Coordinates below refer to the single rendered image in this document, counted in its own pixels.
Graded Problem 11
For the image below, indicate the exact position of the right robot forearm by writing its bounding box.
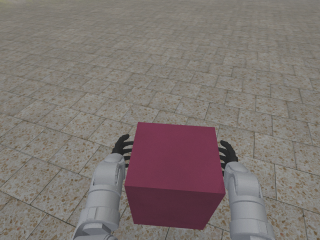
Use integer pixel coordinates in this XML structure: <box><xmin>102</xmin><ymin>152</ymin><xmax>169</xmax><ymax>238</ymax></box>
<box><xmin>224</xmin><ymin>161</ymin><xmax>276</xmax><ymax>240</ymax></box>

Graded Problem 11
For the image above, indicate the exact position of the left robot forearm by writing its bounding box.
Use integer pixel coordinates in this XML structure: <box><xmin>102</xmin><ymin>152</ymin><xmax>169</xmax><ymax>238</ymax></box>
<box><xmin>71</xmin><ymin>153</ymin><xmax>126</xmax><ymax>240</ymax></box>

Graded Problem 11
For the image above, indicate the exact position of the robot right hand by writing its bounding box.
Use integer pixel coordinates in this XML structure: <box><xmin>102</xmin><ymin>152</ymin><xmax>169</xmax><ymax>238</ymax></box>
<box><xmin>218</xmin><ymin>140</ymin><xmax>238</xmax><ymax>176</ymax></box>

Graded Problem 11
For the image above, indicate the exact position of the carton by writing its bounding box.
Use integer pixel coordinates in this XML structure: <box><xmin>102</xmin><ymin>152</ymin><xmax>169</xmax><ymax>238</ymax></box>
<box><xmin>124</xmin><ymin>122</ymin><xmax>226</xmax><ymax>230</ymax></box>

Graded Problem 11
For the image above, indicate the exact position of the robot left hand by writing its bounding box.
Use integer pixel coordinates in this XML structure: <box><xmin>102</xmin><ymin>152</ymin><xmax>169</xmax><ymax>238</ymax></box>
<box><xmin>112</xmin><ymin>134</ymin><xmax>134</xmax><ymax>168</ymax></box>

